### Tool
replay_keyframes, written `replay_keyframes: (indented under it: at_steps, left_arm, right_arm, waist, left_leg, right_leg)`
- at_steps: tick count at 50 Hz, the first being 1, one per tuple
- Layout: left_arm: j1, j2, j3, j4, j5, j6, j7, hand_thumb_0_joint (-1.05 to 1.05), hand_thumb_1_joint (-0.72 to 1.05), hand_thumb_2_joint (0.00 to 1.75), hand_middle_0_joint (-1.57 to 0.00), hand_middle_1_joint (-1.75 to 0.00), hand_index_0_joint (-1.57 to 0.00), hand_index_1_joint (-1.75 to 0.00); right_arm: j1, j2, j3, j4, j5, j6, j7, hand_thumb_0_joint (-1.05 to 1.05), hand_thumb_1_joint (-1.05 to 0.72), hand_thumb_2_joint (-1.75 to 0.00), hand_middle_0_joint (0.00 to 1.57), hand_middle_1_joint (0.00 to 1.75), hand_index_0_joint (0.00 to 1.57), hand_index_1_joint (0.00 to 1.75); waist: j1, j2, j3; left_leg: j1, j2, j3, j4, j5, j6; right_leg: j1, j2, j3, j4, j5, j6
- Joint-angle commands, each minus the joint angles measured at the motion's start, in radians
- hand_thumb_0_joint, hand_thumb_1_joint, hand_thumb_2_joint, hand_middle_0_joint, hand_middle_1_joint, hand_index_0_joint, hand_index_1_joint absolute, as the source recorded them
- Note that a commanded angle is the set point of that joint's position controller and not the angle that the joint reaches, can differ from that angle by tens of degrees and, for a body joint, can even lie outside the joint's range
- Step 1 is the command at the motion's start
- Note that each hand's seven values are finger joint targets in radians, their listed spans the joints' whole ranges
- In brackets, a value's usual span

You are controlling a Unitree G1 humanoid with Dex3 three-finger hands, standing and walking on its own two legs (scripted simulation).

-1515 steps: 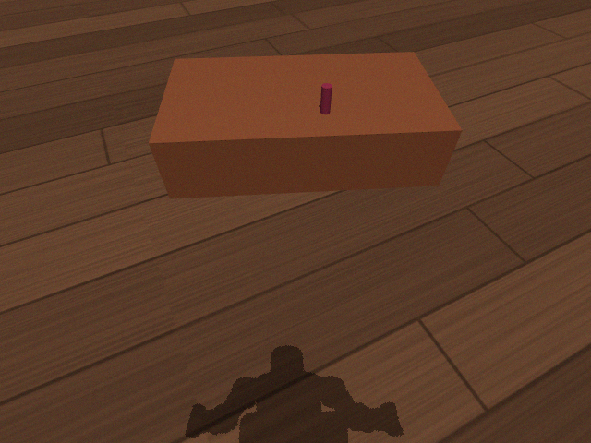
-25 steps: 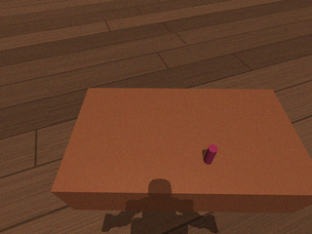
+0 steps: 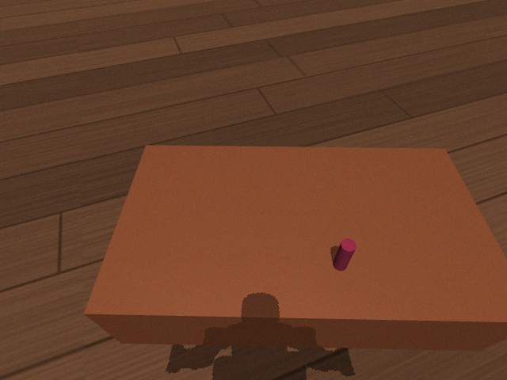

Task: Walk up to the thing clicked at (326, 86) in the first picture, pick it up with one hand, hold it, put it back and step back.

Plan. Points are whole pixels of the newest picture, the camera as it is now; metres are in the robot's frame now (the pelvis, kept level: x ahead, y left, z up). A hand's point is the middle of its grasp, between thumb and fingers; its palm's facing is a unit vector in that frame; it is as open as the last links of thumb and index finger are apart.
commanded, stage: stand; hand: right
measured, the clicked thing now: (343, 255) +0.52 -0.26 -0.39
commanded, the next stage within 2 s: step back in 0.10 s
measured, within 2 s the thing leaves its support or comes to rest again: neither
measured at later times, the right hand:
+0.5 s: hand out of the picture -0.04 -0.22 -0.17, palm faces -0.05 +0.90 -0.44, open 7.3 cm
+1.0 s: hand out of the picture -0.06 -0.20 -0.16, palm faces +0.05 +0.93 -0.36, open 7.4 cm
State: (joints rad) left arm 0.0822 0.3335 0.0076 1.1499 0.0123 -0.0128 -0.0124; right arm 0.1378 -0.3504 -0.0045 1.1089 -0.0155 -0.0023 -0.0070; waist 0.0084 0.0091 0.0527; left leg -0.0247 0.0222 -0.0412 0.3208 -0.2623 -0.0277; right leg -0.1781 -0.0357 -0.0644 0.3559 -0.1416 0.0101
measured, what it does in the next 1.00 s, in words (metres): walks backwards: right foot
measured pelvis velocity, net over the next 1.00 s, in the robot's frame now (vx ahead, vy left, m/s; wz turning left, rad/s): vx -0.17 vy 0.07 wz -0.08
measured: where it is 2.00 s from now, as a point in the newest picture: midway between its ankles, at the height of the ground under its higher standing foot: outside the picture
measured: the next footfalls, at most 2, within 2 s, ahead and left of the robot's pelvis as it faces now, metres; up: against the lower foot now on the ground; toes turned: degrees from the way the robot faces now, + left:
right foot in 0.82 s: -0.11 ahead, -0.05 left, +0.00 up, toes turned -1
left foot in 1.14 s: -0.17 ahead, +0.21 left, +0.00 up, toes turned -5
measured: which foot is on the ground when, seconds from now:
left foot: down 0.00-0.86, up 0.88-1.00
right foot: down 0.00-0.42, up 0.44-0.80, down 0.82-1.00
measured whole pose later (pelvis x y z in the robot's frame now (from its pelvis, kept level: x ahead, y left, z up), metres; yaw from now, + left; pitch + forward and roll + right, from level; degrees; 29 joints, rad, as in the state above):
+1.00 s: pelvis -0.17 +0.07 -0.01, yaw -5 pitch -1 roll +2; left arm 0.14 0.34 0.06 0.84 0.03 0.04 0.00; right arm 0.11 -0.38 -0.04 0.86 0.01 0.05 -0.02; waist 0.02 0.00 0.16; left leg -0.44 -0.11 -0.12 1.10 -0.52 0.01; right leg -0.29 0.00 0.08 0.58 -0.28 -0.01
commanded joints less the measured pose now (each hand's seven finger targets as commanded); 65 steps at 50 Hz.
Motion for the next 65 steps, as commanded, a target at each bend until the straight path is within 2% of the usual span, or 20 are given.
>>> replay_keyframes:
  at_steps: [1, 8, 12, 18, 19, 21, 25, 27, 36, 41, 43, 44, 48, 53, 56, 57, 58, 60, 63, 65]
  left_arm:
    - [-0.031, 0.217, 0.043, -0.057, -0.005, -0.018, 0.017, 0.0, 0.9, 0.9, -0.2, -0.3, -0.2, -0.3]
    - [0.0, 0.281, 0.106, -0.131, -0.02, 0.0, 0.029, 0.0, 0.9, 0.9, -0.2, -0.3, -0.2, -0.3]
    - [-0.063, 0.305, 0.122, -0.217, 0.011, 0.009, 0.036, 0.0, 0.9, 0.9, -0.2, -0.3, -0.2, -0.3]
    - [-0.191, 0.298, 0.109, -0.321, 0.026, 0.032, 0.044, 0.0, 0.9, 0.9, -0.2, -0.3, -0.2, -0.3]
    - [-0.184, 0.273, 0.102, -0.329, 0.015, 0.044, 0.041, 0.0, 0.9, 0.9, -0.2, -0.3, -0.2, -0.3]
    - [-0.119, 0.175, 0.09, -0.342, -0.007, 0.062, 0.047, 0.0, 0.9, 0.9, -0.2, -0.3, -0.2, -0.3]
    - [-0.078, 0.244, 0.116, -0.302, 0.001, 0.07, 0.063, 0.0, 0.9, 0.9, -0.2, -0.3, -0.2, -0.3]
    - [0.028, 0.244, 0.11, -0.292, -0.008, 0.069, 0.057, 0.0, 0.9, 0.9, -0.2, -0.3, -0.2, -0.3]
    - [-0.003, 0.202, 0.11, -0.372, 0.004, 0.034, 0.036, 0.0, 0.9, 0.9, -0.2, -0.3, -0.2, -0.3]
    - [0.138, 0.231, 0.123, -0.321, 0.021, 0.015, 0.038, 0.0, 0.9, 0.9, -0.2, -0.3, -0.2, -0.3]
    - [0.058, 0.367, 0.148, -0.366, 0.019, 0.019, 0.033, 0.0, 0.9, 0.9, -0.2, -0.3, -0.2, -0.3]
    - [0.025, 0.368, 0.154, -0.397, 0.023, 0.014, 0.034, 0.0, 0.9, 0.9, -0.2, -0.3, -0.2, -0.3]
    - [-0.01, 0.254, 0.131, -0.419, 0.012, 0.023, 0.042, 0.0, 0.9, 0.9, -0.2, -0.3, -0.2, -0.3]
    - [0.047, 0.251, 0.128, -0.45, 0.029, 0.039, 0.045, 0.0, 0.9, 0.9, -0.2, -0.3, -0.2, -0.3]
    - [0.041, 0.267, 0.123, -0.462, 0.002, 0.063, 0.033, 0.0, 0.9, 0.9, -0.2, -0.3, -0.2, -0.3]
    - [0.047, 0.23, 0.114, -0.473, -0.001, 0.073, 0.029, 0.0, 0.9, 0.9, -0.2, -0.3, -0.2, -0.3]
    - [0.073, 0.182, 0.106, -0.482, -0.005, 0.077, 0.027, 0.0, 0.9, 0.9, -0.2, -0.3, -0.2, -0.3]
    - [0.029, 0.237, 0.126, -0.469, 0.01, 0.078, 0.05, 0.0, 0.9, 0.9, -0.2, -0.3, -0.2, -0.3]
    - [0.094, 0.243, 0.14, -0.424, -0.003, 0.077, 0.031, 0.0, 0.9, 0.9, -0.2, -0.3, -0.2, -0.3]
    - [0.134, 0.244, 0.146, -0.416, 0.003, 0.077, 0.022, 0.0, 0.9, 0.9, -0.2, -0.3, -0.2, -0.3]
  right_arm:
    - [-0.005, -0.21, -0.039, -0.05, 0.001, -0.021, -0.01, 0.0, -0.9, -0.9, 0.2, 0.3, 0.2, 0.3]
    - [-0.005, -0.215, -0.057, -0.114, 0.019, 0.01, -0.005, 0.0, -0.9, -0.9, 0.2, 0.3, 0.2, 0.3]
    - [0.045, -0.21, -0.082, -0.157, 0.012, 0.048, 0.004, 0.0, -0.9, -0.9, 0.2, 0.3, 0.2, 0.3]
    - [0.175, -0.224, -0.11, -0.18, 0.008, 0.049, 0.012, 0.0, -0.9, -0.9, 0.2, 0.3, 0.2, 0.3]
    - [0.185, -0.221, -0.114, -0.172, -0.004, 0.04, 0.009, 0.0, -0.9, -0.9, 0.2, 0.3, 0.2, 0.3]
    - [0.111, -0.349, -0.143, -0.205, -0.043, 0.026, 0.0, 0.0, -0.9, -0.9, 0.2, 0.3, 0.2, 0.3]
    - [-0.04, -0.337, -0.127, -0.276, -0.034, 0.014, -0.017, 0.0, -0.9, -0.9, 0.2, 0.3, 0.2, 0.3]
    - [-0.089, -0.284, -0.116, -0.298, -0.035, 0.008, -0.028, 0.0, -0.9, -0.9, 0.2, 0.3, 0.2, 0.3]
    - [0.072, -0.278, -0.117, -0.295, -0.004, 0.014, -0.039, 0.0, -0.9, -0.9, 0.2, 0.3, 0.2, 0.3]
    - [-0.021, -0.238, -0.097, -0.328, 0.024, 0.026, -0.025, 0.0, -0.9, -0.9, 0.2, 0.3, 0.2, 0.3]
    - [-0.053, -0.205, -0.092, -0.344, 0.029, 0.033, -0.031, 0.0, -0.9, -0.9, 0.2, 0.3, 0.2, 0.3]
    - [-0.025, -0.235, -0.107, -0.331, 0.025, 0.037, -0.035, 0.0, -0.9, -0.9, 0.2, 0.3, 0.2, 0.3]
    - [0.019, -0.213, -0.083, -0.297, 0.025, 0.025, -0.028, 0.0, -0.9, -0.9, 0.2, 0.3, 0.2, 0.3]
    - [0.044, -0.202, -0.078, -0.325, 0.016, 0.006, -0.032, 0.0, -0.9, -0.9, 0.2, 0.3, 0.2, 0.3]
    - [0.112, -0.191, -0.092, -0.301, -0.004, -0.014, -0.031, 0.0, -0.9, -0.9, 0.2, 0.3, 0.2, 0.3]
    - [0.107, -0.22, -0.107, -0.307, -0.021, -0.018, -0.032, 0.0, -0.9, -0.9, 0.2, 0.3, 0.2, 0.3]
    - [0.078, -0.319, -0.132, -0.322, -0.037, -0.019, -0.031, 0.0, -0.9, -0.9, 0.2, 0.3, 0.2, 0.3]
    - [0.022, -0.419, -0.147, -0.347, -0.026, -0.014, -0.021, 0.0, -0.9, -0.9, 0.2, 0.3, 0.2, 0.3]
    - [-0.093, -0.286, -0.111, -0.367, -0.032, -0.02, -0.029, 0.0, -0.9, -0.9, 0.2, 0.3, 0.2, 0.3]
    - [-0.041, -0.27, -0.114, -0.359, -0.019, -0.022, -0.03, 0.0, -0.9, -0.9, 0.2, 0.3, 0.2, 0.3]
  waist:
    - [-0.005, -0.01, -0.061]
    - [0.0, -0.065, -0.07]
    - [-0.008, -0.178, -0.137]
    - [-0.085, -0.199, -0.143]
    - [-0.091, -0.127, -0.12]
    - [-0.041, 0.255, -0.051]
    - [-0.016, 0.179, -0.058]
    - [0.048, 0.121, -0.082]
    - [-0.055, 0.124, -0.122]
    - [0.008, 0.024, -0.201]
    - [0.038, -0.318, -0.101]
    - [0.026, -0.287, -0.055]
    - [-0.009, -0.153, -0.058]
    - [0.022, -0.196, -0.119]
    - [-0.016, -0.192, -0.144]
    - [-0.006, -0.133, -0.14]
    - [0.011, 0.109, -0.132]
    - [-0.043, 0.208, -0.067]
    - [0.036, 0.111, -0.023]
    - [0.031, 0.129, -0.054]
  left_leg:
    - [-0.128, 0.103, -0.05, -0.066, 0.152, 0.035]
    - [-0.184, 0.031, 0.012, 0.226, 0.338, 0.07]
    - [-0.243, -0.051, -0.019, 0.66, -0.302, 0.078]
    - [-0.195, 0.0, -0.017, 0.352, -0.102, 0.084]
    - [-0.179, 0.006, -0.019, 0.192, 0.017, 0.06]
    - [-0.133, 0.217, -0.398, 0.008, 0.468, 0.09]
    - [-0.224, 0.29, -0.358, 0.067, 0.485, 0.243]
    - [-0.088, 0.206, -0.207, 0.142, 0.527, 0.226]
    - [0.083, 0.213, -0.172, 0.241, 0.632, 0.245]
    - [-0.192, 0.126, -0.092, 0.379, 0.335, 0.14]
    - [-0.396, -0.116, -0.005, 0.692, -0.328, 0.046]
    - [-0.378, -0.076, -0.104, 0.841, -0.413, 0.034]
    - [-0.421, -0.149, -0.095, 0.868, -0.256, 0.024]
    - [-0.422, -0.049, -0.016, 0.426, -0.232, 0.014]
    - [-0.236, -0.05, 0.054, 0.029, 0.113, 0.028]
    - [-0.143, 0.011, -0.06, 0.039, 0.219, 0.049]
    - [-0.051, 0.233, -0.35, 0.024, 0.383, 0.118]
    - [-0.306, 0.447, -0.554, -0.028, 0.32, 0.343]
    - [-0.262, 0.235, -0.221, 0.04, 0.366, 0.233]
    - [-0.183, 0.21, -0.194, 0.068, 0.384, 0.22]
  right_leg:
    - [0.126, -0.101, 0.106, -0.039, 0.108, -0.03]
    - [0.112, -0.16, 0.151, 0.063, 0.46, -0.114]
    - [-0.004, -0.354, 0.316, 0.006, 0.369, -0.281]
    - [-0.132, -0.252, 0.204, 0.18, 0.179, -0.155]
    - [-0.157, -0.191, 0.17, 0.276, 0.078, -0.116]
    - [-0.406, 0.138, 0.155, 0.599, -0.474, -0.042]
    - [-0.365, 0.142, 0.304, 0.9, -0.421, -0.026]
    - [-0.426, 0.147, 0.286, 0.926, -0.325, -0.026]
    - [-0.279, 0.072, 0.134, 0.41, -0.329, 0.005]
    - [0.096, -0.002, 0.188, 0.07, 0.155, -0.062]
    - [-0.014, -0.341, 0.603, 0.023, 0.383, -0.332]
    - [-0.107, -0.385, 0.646, 0.023, 0.408, -0.368]
    - [-0.043, -0.158, 0.296, 0.097, 0.447, -0.224]
    - [0.165, -0.15, 0.283, 0.188, 0.425, -0.204]
    - [0.103, -0.101, 0.23, 0.355, 0.364, -0.142]
    - [-0.045, -0.053, 0.232, 0.395, 0.166, -0.098]
    - [-0.266, 0.086, 0.179, 0.553, -0.185, -0.054]
    - [-0.256, 0.137, 0.271, 0.83, -0.528, -0.025]
    - [-0.309, 0.147, 0.305, 0.966, -0.354, -0.026]
    - [-0.325, 0.162, 0.279, 0.974, -0.316, -0.009]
